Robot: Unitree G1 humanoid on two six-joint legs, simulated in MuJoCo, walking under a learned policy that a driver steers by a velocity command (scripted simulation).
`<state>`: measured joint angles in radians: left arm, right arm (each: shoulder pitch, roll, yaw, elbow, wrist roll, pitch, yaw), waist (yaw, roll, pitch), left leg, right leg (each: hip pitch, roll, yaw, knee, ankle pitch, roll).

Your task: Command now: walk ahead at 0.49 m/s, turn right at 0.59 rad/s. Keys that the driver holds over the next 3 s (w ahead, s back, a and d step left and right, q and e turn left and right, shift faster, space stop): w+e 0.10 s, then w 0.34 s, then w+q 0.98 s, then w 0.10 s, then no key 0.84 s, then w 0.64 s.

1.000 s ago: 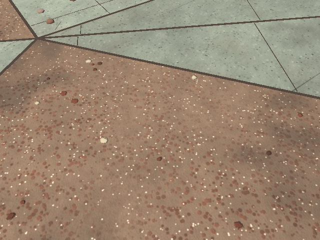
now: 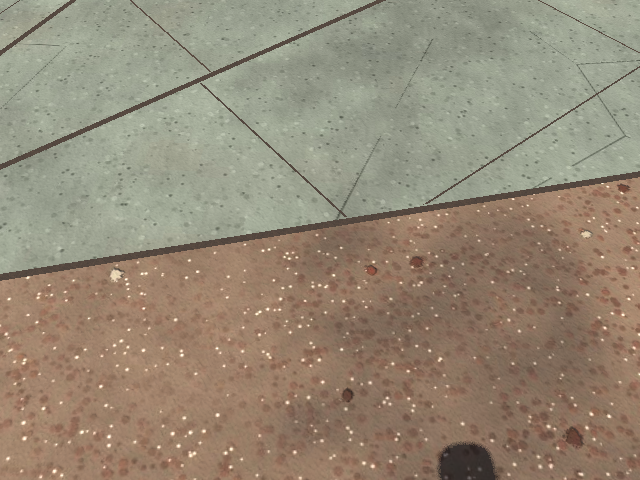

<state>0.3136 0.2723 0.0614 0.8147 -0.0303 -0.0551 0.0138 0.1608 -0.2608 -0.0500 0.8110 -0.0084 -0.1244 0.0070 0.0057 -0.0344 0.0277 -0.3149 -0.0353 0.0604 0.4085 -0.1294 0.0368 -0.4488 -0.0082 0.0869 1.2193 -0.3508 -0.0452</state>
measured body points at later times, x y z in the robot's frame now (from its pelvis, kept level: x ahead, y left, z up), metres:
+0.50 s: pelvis +0.26 -0.09 +0.00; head +0.30 -0.10 +0.44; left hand +0.45 +0.14 -0.10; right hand +0.28 -0.37 -0.14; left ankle +0.18 +0.08 -0.64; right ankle +0.30 -0.18 -0.74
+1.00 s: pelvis +0.54 -0.06 -0.02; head +0.59 -0.05 +0.42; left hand +0.57 +0.22 -0.15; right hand +0.74 -0.30 -0.12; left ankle +0.63 +0.02 -0.74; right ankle +0.35 -0.20 -0.65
